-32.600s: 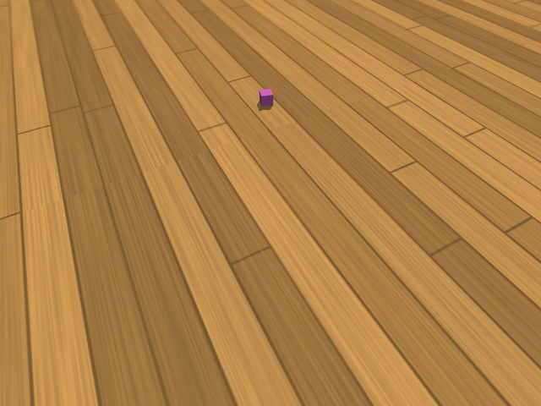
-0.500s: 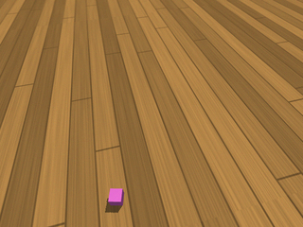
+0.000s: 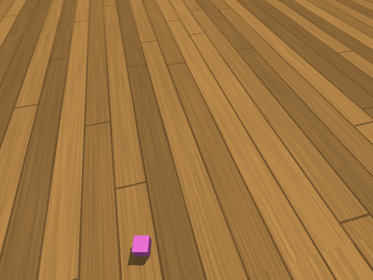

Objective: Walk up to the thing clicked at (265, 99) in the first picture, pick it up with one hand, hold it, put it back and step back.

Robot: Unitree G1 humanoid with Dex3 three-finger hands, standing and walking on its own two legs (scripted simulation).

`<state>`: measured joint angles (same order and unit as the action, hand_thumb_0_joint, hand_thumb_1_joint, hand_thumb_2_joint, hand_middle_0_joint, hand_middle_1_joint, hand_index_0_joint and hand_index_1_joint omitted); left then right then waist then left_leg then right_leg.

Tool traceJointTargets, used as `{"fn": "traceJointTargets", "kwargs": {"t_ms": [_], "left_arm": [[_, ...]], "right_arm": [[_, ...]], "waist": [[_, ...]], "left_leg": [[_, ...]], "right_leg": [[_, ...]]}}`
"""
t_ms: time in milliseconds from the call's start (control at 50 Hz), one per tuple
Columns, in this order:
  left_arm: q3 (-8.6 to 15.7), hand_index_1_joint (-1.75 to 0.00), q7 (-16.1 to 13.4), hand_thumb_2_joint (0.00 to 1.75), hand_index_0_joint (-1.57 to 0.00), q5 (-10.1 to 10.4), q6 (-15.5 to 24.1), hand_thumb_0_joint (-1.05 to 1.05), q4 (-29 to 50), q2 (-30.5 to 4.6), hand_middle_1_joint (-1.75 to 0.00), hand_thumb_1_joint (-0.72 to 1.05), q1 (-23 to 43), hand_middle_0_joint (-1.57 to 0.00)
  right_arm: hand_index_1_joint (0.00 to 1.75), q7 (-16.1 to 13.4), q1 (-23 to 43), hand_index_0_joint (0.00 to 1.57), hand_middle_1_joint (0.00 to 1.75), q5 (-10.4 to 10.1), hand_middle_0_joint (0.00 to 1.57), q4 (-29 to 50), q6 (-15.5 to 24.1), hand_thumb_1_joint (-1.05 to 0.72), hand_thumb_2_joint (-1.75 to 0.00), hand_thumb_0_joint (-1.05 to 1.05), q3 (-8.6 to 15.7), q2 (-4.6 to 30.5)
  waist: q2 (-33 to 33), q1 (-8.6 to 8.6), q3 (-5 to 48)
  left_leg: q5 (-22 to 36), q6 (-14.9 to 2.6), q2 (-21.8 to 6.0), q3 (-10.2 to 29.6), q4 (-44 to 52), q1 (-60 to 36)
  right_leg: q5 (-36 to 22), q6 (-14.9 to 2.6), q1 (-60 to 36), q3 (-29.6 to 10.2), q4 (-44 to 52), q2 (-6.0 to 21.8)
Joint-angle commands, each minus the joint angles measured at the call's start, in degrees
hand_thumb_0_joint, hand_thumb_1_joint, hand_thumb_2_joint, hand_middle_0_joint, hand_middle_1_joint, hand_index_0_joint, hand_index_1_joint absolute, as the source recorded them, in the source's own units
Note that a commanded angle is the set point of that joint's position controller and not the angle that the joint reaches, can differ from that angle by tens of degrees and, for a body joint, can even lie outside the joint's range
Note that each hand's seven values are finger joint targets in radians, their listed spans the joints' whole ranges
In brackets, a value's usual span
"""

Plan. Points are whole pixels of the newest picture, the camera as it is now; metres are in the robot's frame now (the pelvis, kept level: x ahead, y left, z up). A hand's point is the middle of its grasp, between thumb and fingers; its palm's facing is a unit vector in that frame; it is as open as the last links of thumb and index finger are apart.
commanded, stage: stand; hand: left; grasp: from above
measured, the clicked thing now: (142, 246) +0.41 +0.26 -0.74
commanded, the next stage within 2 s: step back in 0.70 s
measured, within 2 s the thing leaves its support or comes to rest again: neither
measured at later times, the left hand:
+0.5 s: hand out of the picture +0.06 +0.25 -0.16, palm faces +0.01 -0.94 -0.35, open 7.4 cm
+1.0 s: hand out of the picture +0.07 +0.29 -0.18, palm faces -0.02 -0.92 -0.38, open 7.4 cm
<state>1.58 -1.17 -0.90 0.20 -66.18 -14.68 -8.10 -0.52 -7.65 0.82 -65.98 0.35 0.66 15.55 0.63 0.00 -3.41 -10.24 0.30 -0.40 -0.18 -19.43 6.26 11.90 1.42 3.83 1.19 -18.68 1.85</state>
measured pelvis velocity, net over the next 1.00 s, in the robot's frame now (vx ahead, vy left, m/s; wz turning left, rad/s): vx -0.05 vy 0.02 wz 0.01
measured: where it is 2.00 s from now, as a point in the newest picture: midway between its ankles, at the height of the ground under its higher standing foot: outside the picture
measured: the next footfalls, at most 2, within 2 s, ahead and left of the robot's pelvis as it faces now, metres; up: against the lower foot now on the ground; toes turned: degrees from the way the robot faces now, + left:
right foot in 1.38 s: -0.13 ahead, -0.11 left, +0.00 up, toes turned -2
left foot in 1.72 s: -0.18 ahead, +0.12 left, +0.00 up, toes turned -2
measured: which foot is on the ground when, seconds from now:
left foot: down 0.00-1.00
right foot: down 0.00-1.00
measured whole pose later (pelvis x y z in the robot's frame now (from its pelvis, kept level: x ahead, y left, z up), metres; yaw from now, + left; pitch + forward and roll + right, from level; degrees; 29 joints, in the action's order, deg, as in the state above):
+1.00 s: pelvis -0.05 +0.02 -0.03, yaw +1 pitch -1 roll -1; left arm 3.2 -0.5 -0.6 -2.5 -55.3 -22.3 -3.1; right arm 1.3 -5.8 -0.1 -57.1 -2.4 3.7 23.9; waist 0.4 -1.2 -9.0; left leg -18.6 -1.7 1.0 1.3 -39.3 19.5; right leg 16.8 1.3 18.5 1.1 -36.9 2.7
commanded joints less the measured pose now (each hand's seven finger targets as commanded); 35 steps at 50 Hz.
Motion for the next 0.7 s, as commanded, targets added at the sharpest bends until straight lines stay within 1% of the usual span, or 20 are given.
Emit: {"fn": "traceJointTargets", "kwargs": {"t_ms": [0,80,100,140,160,220,260,300,320,380,400,460,480,500,520,540,560,580,660,680], "left_arm": [[2.3,-0.30,-0.7,0.90,-0.20,-0.2,1.2,0.00,3.9,-12.2,-0.30,0.90,1.5,-0.20],[2.4,-0.30,-0.6,0.90,-0.20,-0.1,1.4,0.00,4.5,-12.9,-0.30,0.90,2.1,-0.20],[2.5,-0.30,-0.5,0.90,-0.20,-0.1,1.3,0.00,4.3,-13.1,-0.30,0.90,2.2,-0.20],[2.3,-0.30,-0.4,0.90,-0.20,-0.2,1.1,0.00,4.5,-12.9,-0.30,0.90,2.1,-0.20],[2.3,-0.30,-0.3,0.90,-0.20,-0.1,1.1,0.00,4.5,-13.2,-0.30,0.90,2.3,-0.20],[2.2,-0.30,-0.2,0.90,-0.20,-0.3,1.0,0.00,4.7,-13.6,-0.30,0.90,2.5,-0.20],[2.2,-0.30,0.0,0.90,-0.20,-0.1,1.1,0.00,4.8,-14.3,-0.30,0.90,2.6,-0.20],[2.0,-0.30,0.0,0.90,-0.20,-0.2,1.2,0.00,5.1,-14.5,-0.30,0.90,2.6,-0.20],[2.0,-0.30,0.0,0.90,-0.20,-0.2,1.3,0.00,5.1,-14.7,-0.30,0.90,2.6,-0.20],[1.9,-0.30,0.1,0.90,-0.20,0.0,1.3,0.00,5.2,-15.2,-0.30,0.90,3.2,-0.20],[1.8,-0.30,0.2,0.90,-0.20,-0.1,1.3,0.00,5.2,-15.2,-0.30,0.90,2.8,-0.20],[1.7,-0.30,0.2,0.90,-0.20,0.0,1.6,0.00,5.5,-15.7,-0.30,0.90,3.1,-0.20],[1.6,-0.30,0.2,0.90,-0.20,0.0,1.6,0.00,5.4,-15.6,-0.30,0.90,2.9,-0.20],[1.7,-0.30,0.3,0.90,-0.20,0.0,1.5,0.00,5.5,-15.9,-0.30,0.90,3.2,-0.20],[1.6,-0.30,0.3,0.90,-0.20,0.0,1.5,0.00,5.5,-15.9,-0.30,0.90,3.3,-0.20],[1.6,-0.30,0.3,0.90,-0.20,0.0,1.4,0.00,5.4,-15.8,-0.30,0.90,2.6,-0.20],[1.7,-0.30,0.3,0.90,-0.20,0.0,1.4,0.00,5.4,-16.2,-0.30,0.90,2.8,-0.20],[1.6,-0.30,0.3,0.90,-0.20,0.1,1.5,0.00,5.5,-16.3,-0.30,0.90,3.1,-0.20],[1.4,-0.30,0.4,0.90,-0.20,0.0,1.6,0.00,5.5,-16.0,-0.30,0.90,2.6,-0.20],[3.9,-0.30,0.1,0.90,-0.20,1.2,1.0,0.00,6.4,-20.9,-0.30,0.90,3.2,-0.20]], "right_arm": [[0.30,-1.1,1.5,0.20,0.30,0.1,0.20,3.8,1.4,-0.90,-0.90,0.00,2.3,11.6],[0.30,-1.0,1.9,0.20,0.30,0.2,0.20,4.2,1.5,-0.90,-0.90,0.00,2.6,12.7],[0.30,-1.0,1.4,0.20,0.30,0.2,0.20,3.9,1.4,-0.90,-0.90,0.00,2.4,12.4],[0.30,-1.0,2.4,0.20,0.30,0.1,0.20,4.2,1.4,-0.90,-0.90,0.00,2.4,12.7],[0.30,-1.0,2.0,0.20,0.30,0.2,0.20,4.0,1.4,-0.90,-0.90,0.00,2.4,12.9],[0.30,-0.8,2.5,0.20,0.30,0.1,0.20,4.3,1.3,-0.90,-0.90,0.00,2.4,13.4],[0.30,-0.7,2.5,0.20,0.30,0.1,0.20,4.1,1.3,-0.90,-0.90,0.00,2.3,13.8],[0.30,-0.6,2.9,0.20,0.30,0.1,0.20,4.4,1.4,-0.90,-0.90,0.00,2.4,14.3],[0.30,-0.5,2.9,0.20,0.30,0.1,0.20,4.3,1.3,-0.90,-0.90,0.00,2.3,14.2],[0.30,-0.4,2.7,0.20,0.30,0.2,0.20,4.2,1.3,-0.90,-0.90,0.00,2.2,14.7],[0.30,-0.3,3.2,0.20,0.30,0.1,0.20,4.1,1.3,-0.90,-0.90,0.00,2.2,14.9],[0.30,-0.2,3.4,0.20,0.30,0.1,0.20,4.4,1.4,-0.90,-0.90,0.00,2.3,15.0],[0.30,-0.1,3.4,0.20,0.30,0.1,0.20,4.2,1.3,-0.90,-0.90,0.00,2.2,15.1],[0.30,-0.2,2.9,0.20,0.30,0.1,0.20,4.2,1.2,-0.90,-0.90,0.00,2.2,15.2],[0.30,-0.1,2.8,0.20,0.30,0.1,0.20,3.9,1.2,-0.90,-0.90,0.00,2.1,14.9],[0.30,-0.1,3.4,0.20,0.30,0.1,0.20,4.0,1.2,-0.90,-0.90,0.00,2.2,15.6],[0.30,0.0,3.4,0.20,0.30,0.1,0.20,4.1,1.2,-0.90,-0.90,0.00,2.2,15.1],[0.30,0.1,2.8,0.20,0.30,0.1,0.20,4.0,1.2,-0.90,-0.90,0.00,2.1,14.9],[0.30,0.0,3.4,0.20,0.30,0.0,0.20,4.0,1.4,-0.90,-0.90,0.00,2.3,15.4],[0.30,0.3,5.1,0.20,0.30,-0.5,0.20,5.4,0.4,-0.90,-0.90,0.00,3.4,19.2]], "waist": [[-0.5,0.04,5.2],[-0.3,-0.11,4.8],[-0.4,-0.17,3.6],[0.0,0.06,3.7],[0.0,-0.03,2.9],[-0.3,0.02,2.8],[-0.6,0.07,2.3],[-0.4,0.00,3.7],[-1.2,0.05,3.1],[-0.6,-0.31,2.2],[-0.2,0.04,2.3],[-1.2,-0.12,3.5],[-1.1,-0.07,2.8],[-0.7,-0.39,2.3],[-0.6,-0.30,1.7],[0.0,0.10,2.1],[-0.3,-0.13,1.9],[-0.9,-0.35,1.6],[-0.4,0.00,3.5],[-1.3,-0.11,-2.2]], "left_leg": [[13.4,-1.65,-6.4,4.7,1.5,-2.4],[13.6,-1.72,-6.5,4.6,1.6,-2.1],[11.0,-1.54,-6.4,4.8,2.4,-1.0],[10.8,-1.52,-6.7,5.0,2.4,-1.9],[8.6,-1.43,-6.6,5.1,2.9,-0.6],[8.3,-1.47,-6.6,5.4,3.3,-0.4],[6.3,-1.43,-6.6,5.4,3.6,-0.4],[8.4,-1.60,-6.7,5.3,3.0,-1.1],[8.2,-1.46,-6.8,5.6,3.3,-1.1],[4.6,-1.41,-6.6,5.4,3.7,0.1],[4.7,-1.60,-6.7,5.7,3.7,-0.3],[7.3,-1.58,-6.9,5.5,3.2,-1.5],[6.4,-1.48,-6.8,5.7,3.4,-0.9],[3.3,-1.46,-6.6,5.3,3.8,0.3],[2.5,-1.25,-6.5,5.7,4.4,0.6],[2.3,-1.60,-6.7,5.7,4.1,0.1],[1.7,-1.40,-6.4,5.8,4.6,0.8],[2.1,-1.30,-6.5,5.7,4.8,1.0],[5.9,-1.46,-7.0,5.7,3.8,-0.8],[15.6,-2.72,-6.2,6.5,-2.4,3.5]], "right_leg": [[-12.5,-1.60,0.1,-4.1,2.0,5.4],[-12.8,-1.49,0.2,-4.0,2.0,5.5],[-10.0,-1.46,0.6,-4.1,2.3,5.3],[-8.6,-1.66,1.4,-3.9,2.4,5.2],[-6.7,-1.63,1.4,-4.1,2.7,5.2],[-6.1,-1.78,1.5,-3.9,2.7,5.2],[-4.3,-1.81,2.3,-4.2,3.2,5.2],[-6.5,-1.83,1.6,-4.3,3.1,5.5],[-5.6,-1.76,2.3,-4.2,3.3,5.4],[-3.5,-1.84,2.6,-4.7,3.8,5.6],[-3.9,-1.92,2.6,-4.7,3.9,5.6],[-5.5,-1.96,2.4,-4.7,3.7,5.7],[-4.8,-1.85,2.8,-4.8,4.1,5.6],[-3.4,-1.90,2.7,-5.0,4.2,5.6],[-1.9,-2.02,3.0,-4.9,4.2,5.6],[-2.7,-2.08,3.1,-5.0,4.3,5.6],[-2.3,-1.93,3.1,-4.8,4.3,5.4],[-1.6,-2.00,3.0,-4.8,4.2,5.5],[-4.0,-2.12,2.4,-4.8,3.6,5.5],[-14.6,-2.53,7.6,-5.5,-0.8,4.8]]}}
